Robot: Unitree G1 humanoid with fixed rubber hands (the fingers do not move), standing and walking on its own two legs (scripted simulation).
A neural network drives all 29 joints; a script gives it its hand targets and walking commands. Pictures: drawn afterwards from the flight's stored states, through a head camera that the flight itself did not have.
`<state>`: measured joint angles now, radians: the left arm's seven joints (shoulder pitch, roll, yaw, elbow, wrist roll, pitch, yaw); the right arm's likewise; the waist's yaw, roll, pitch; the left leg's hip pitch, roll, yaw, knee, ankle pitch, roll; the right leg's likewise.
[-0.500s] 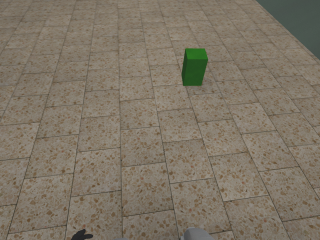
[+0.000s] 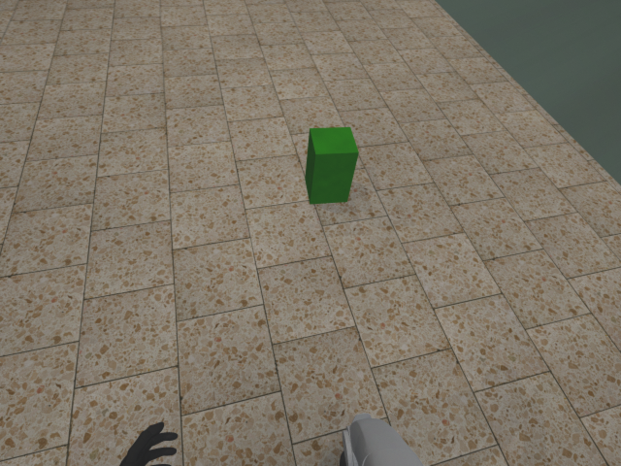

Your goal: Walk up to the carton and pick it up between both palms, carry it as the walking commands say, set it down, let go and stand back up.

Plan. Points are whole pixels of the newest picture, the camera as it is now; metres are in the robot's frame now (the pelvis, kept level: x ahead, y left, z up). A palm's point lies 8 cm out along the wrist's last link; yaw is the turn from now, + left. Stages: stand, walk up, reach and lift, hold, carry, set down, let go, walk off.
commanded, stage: walk up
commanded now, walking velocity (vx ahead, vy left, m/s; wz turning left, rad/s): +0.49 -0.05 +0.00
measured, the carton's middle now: (329, 167) +1.25 -0.14 -0.62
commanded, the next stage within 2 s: none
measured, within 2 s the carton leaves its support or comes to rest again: neither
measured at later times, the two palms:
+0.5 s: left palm (158, 353) +0.29 +0.24 -0.15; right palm (454, 294) +0.39 -0.26 -0.11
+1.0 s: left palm (223, 204) +0.59 +0.17 -0.12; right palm (469, 263) +0.48 -0.33 -0.15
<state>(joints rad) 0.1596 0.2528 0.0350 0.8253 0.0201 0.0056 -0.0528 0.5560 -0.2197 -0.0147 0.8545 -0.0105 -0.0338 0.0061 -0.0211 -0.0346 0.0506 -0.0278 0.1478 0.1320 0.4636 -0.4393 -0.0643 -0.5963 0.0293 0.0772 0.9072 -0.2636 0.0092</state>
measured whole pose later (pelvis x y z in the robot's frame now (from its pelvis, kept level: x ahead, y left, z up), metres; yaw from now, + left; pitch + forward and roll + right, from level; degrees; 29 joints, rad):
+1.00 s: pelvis +0.47 -0.08 -0.02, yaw -1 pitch -2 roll +2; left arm 0.18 0.24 0.03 0.84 0.03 -0.03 -0.06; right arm 0.39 -0.25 -0.02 0.85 -0.01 -0.02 0.02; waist 0.01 0.01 0.06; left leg -0.08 0.12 0.08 0.64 -0.49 -0.08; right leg -0.40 0.01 0.04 0.72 -0.31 -0.01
